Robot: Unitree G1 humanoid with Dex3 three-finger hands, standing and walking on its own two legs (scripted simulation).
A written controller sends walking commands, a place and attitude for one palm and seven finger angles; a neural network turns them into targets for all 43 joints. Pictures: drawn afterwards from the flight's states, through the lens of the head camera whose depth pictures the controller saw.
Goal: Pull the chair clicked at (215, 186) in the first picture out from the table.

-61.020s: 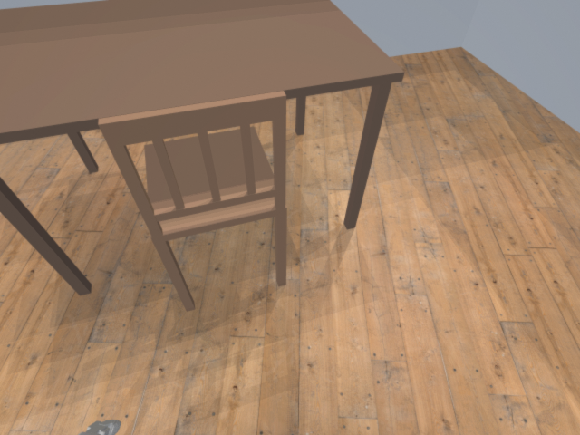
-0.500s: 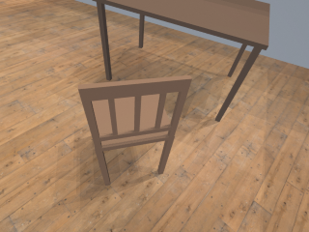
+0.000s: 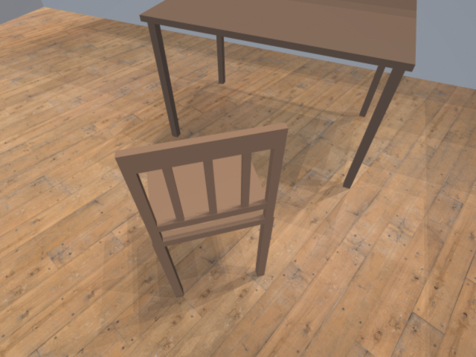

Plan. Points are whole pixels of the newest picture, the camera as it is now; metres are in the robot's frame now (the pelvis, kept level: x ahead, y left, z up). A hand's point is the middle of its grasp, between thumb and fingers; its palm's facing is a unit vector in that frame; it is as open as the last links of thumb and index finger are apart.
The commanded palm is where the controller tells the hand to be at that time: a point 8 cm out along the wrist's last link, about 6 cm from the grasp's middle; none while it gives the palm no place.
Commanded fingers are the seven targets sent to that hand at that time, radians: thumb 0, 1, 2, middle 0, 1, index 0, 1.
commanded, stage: let the arm hang, fingers relaxed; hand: left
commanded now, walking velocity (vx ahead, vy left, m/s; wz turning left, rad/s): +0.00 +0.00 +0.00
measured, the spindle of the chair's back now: (210, 188) +0.53 +0.11 -0.11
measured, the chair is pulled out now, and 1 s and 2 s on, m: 0.63 0.63 0.63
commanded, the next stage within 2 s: look to check the result in 0.28 s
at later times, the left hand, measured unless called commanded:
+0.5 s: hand out of the picture -0.01 +0.14 -0.18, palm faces +0.03 -0.99 -0.16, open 7.4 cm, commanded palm none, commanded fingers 0.00 0.90 0.90 -0.20 -0.30 -0.20 -0.30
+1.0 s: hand out of the picture -0.01 +0.13 -0.18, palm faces +0.03 -0.99 -0.15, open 7.4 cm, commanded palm none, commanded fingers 0.00 0.90 0.90 -0.20 -0.30 -0.20 -0.30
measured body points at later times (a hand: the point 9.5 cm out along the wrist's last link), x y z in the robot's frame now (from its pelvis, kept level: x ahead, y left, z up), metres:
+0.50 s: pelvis +0.00 -0.01 +0.00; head +0.02 -0.02 +0.45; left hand -0.01 +0.19 -0.16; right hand -0.03 -0.22 -0.16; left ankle +0.04 +0.11 -0.74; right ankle +0.00 -0.12 -0.74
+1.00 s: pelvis +0.00 -0.02 +0.00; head +0.02 -0.02 +0.45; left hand -0.01 +0.19 -0.16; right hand -0.02 -0.22 -0.16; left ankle +0.04 +0.11 -0.74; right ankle +0.00 -0.12 -0.74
